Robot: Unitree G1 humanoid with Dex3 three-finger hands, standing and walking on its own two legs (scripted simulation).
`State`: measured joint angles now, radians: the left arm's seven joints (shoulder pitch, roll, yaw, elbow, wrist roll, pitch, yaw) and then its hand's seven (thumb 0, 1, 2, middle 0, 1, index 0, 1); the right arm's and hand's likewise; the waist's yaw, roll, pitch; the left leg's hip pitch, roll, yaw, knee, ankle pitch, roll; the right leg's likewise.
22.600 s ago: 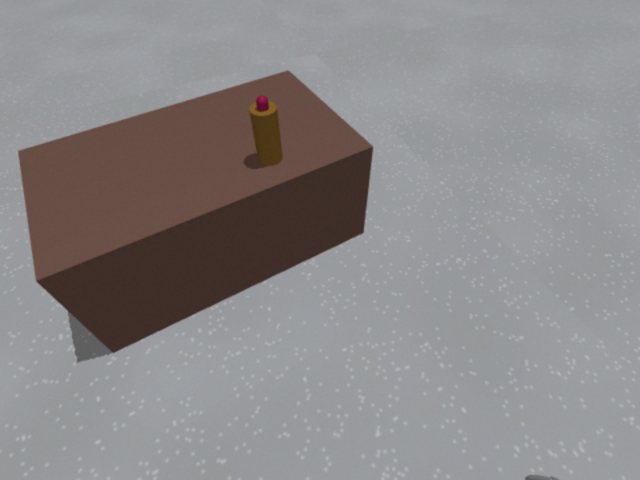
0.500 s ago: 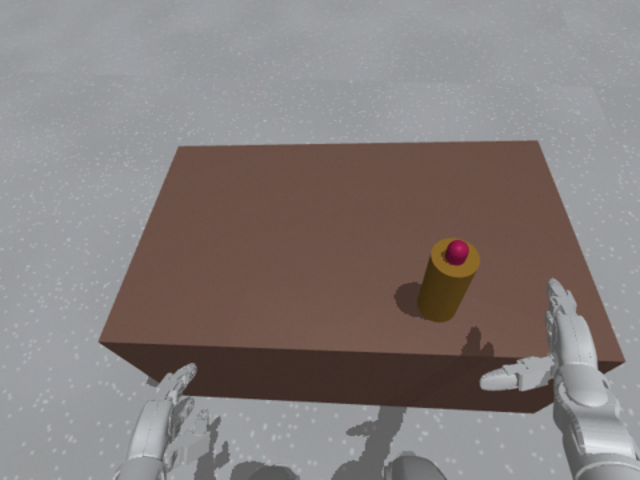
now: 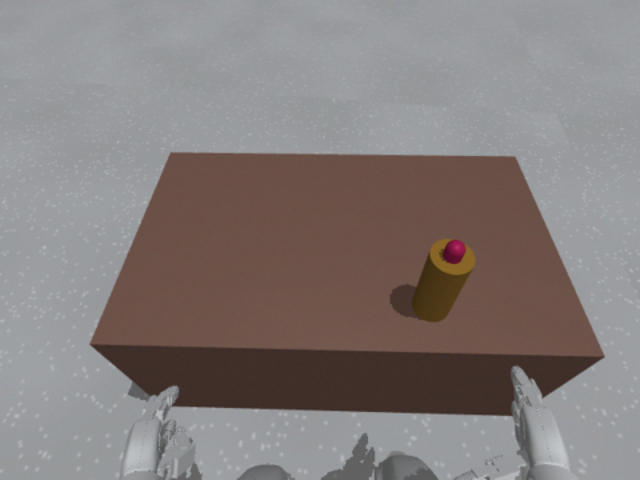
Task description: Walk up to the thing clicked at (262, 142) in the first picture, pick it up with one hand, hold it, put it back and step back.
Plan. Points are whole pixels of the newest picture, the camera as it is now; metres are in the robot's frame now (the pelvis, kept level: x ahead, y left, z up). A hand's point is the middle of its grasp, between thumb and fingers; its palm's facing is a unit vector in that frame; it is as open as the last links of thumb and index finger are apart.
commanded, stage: home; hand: right
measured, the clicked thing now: (442, 278) +0.48 -0.21 -0.17
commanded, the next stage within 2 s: stand in 1.76 s
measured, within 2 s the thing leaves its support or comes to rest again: neither
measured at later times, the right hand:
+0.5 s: hand (490, 432) +0.18 -0.19 -0.06, palm faces +0.12 +0.95 -0.27, open 17.5 cm
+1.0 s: hand (497, 425) +0.19 -0.20 -0.06, palm faces +0.11 +0.96 -0.27, open 17.5 cm
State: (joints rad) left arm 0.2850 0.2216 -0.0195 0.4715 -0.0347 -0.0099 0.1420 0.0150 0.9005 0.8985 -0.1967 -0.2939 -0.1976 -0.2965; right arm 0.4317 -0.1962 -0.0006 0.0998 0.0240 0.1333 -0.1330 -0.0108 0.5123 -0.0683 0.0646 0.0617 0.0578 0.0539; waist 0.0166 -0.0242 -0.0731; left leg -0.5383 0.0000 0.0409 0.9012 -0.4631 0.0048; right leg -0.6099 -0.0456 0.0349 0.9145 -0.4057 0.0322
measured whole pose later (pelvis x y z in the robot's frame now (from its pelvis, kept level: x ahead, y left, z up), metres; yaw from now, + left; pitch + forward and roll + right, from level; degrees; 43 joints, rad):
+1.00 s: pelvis +0.02 -0.02 +0.00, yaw +1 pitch +6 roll +2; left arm 0.27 0.21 -0.03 0.52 -0.01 -0.11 0.15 0.01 0.90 0.90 -0.20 -0.30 -0.20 -0.30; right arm 0.43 -0.19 0.00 0.05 0.01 0.24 -0.14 -0.01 0.54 -0.05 0.06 0.05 0.05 0.05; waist 0.01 -0.03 -0.09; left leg -0.50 0.01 0.02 0.86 -0.47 -0.02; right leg -0.59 -0.04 0.02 0.92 -0.44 0.01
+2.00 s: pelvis +0.01 -0.01 +0.00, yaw +0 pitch +3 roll +1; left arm 0.20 0.27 -0.03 0.68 0.09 -0.07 0.07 0.01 0.90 0.90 -0.20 -0.30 -0.20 -0.30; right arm 0.31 -0.27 0.02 0.37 -0.07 0.08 -0.05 -0.01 0.43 -0.16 0.12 0.14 0.11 0.13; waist 0.00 -0.01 -0.03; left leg -0.46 0.02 0.02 0.88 -0.47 -0.01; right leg -0.53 -0.02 0.01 0.89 -0.41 0.00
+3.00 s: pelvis +0.00 -0.02 +0.05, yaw +0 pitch -4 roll +0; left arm 0.13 0.34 0.01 1.18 0.02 0.00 -0.01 0.01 0.91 0.90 -0.20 -0.30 -0.20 -0.30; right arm 0.19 -0.33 0.00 1.13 -0.03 -0.01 -0.01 0.01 -0.91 -0.90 0.21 0.30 0.20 0.30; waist 0.00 -0.01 0.05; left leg -0.11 0.04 0.02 0.38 -0.20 -0.03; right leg -0.16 0.00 0.00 0.37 -0.15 0.00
